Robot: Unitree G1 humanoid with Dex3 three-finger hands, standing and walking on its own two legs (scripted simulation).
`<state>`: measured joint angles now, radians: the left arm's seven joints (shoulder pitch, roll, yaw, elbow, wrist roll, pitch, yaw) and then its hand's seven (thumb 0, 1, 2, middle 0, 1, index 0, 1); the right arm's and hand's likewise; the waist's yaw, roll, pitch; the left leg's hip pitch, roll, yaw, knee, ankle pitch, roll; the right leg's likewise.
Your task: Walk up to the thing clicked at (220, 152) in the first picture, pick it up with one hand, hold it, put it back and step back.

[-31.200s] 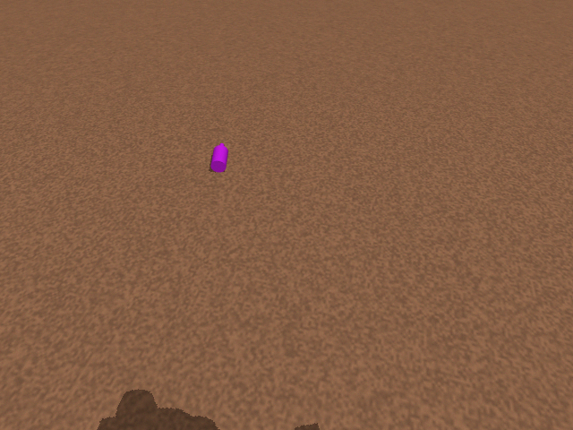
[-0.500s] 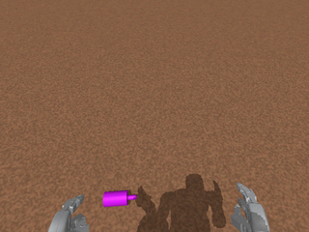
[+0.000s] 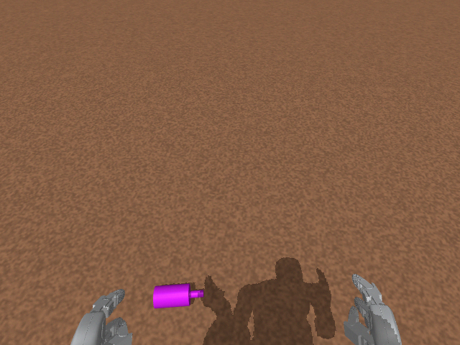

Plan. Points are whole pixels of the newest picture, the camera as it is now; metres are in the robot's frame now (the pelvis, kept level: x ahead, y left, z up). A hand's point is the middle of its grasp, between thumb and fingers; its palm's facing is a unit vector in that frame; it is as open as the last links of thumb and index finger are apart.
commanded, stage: home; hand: left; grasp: from above
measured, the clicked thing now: (179, 295) +0.43 +0.20 -0.67
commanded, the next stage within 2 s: stand in 0.40 s
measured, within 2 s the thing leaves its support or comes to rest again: neither
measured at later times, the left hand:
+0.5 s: hand (128, 341) +0.16 +0.18 -0.05, palm faces +0.05 -0.98 -0.19, open 7.4 cm
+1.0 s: hand out of the picture +0.03 +0.25 -0.11, palm faces +0.06 -0.94 -0.32, open 7.4 cm
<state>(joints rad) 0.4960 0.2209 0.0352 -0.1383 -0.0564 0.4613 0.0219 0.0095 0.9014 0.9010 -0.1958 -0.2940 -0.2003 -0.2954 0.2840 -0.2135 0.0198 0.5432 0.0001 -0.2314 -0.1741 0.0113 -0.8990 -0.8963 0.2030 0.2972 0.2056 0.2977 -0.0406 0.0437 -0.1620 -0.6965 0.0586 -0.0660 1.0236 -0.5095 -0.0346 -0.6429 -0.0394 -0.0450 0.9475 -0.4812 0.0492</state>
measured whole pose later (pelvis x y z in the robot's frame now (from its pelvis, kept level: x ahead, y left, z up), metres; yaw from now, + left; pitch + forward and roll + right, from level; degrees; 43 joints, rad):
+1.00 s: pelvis -0.01 +0.01 +0.05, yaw +1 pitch -3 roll -1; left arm 0.24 0.29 0.05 0.97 0.03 0.03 0.04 0.01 0.90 0.90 -0.20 -0.30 -0.20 -0.30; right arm 0.20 -0.27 -0.05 1.00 -0.05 -0.01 -0.02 0.01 -0.90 -0.90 0.20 0.30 0.20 0.30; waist 0.02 0.00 0.06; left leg -0.25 0.01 -0.03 0.61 -0.31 -0.01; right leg -0.22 -0.08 -0.03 0.57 -0.30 0.06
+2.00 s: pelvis +0.00 -0.01 +0.07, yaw +1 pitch -4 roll +0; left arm 0.11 0.31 0.04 1.14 0.02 0.00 0.01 0.00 0.90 0.90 -0.20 -0.30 -0.20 -0.30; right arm 0.13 -0.31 -0.01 1.12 -0.02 0.00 -0.01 0.00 -0.90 -0.90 0.20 0.30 0.20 0.30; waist 0.00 0.01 0.06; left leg -0.11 0.04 -0.04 0.36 -0.19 -0.04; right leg -0.08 -0.06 -0.05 0.35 -0.20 0.04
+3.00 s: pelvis +0.00 -0.02 +0.07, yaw +1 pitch -2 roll +0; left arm 0.12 0.33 0.02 1.13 0.01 -0.01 0.00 0.00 0.90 0.90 -0.20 -0.30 -0.20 -0.30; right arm 0.12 -0.34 -0.01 1.14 -0.02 0.00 0.00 0.00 -0.90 -0.90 0.20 0.30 0.20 0.30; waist 0.00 0.01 0.06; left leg -0.10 0.05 -0.04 0.33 -0.18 -0.06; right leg -0.10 -0.04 -0.05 0.35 -0.21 0.02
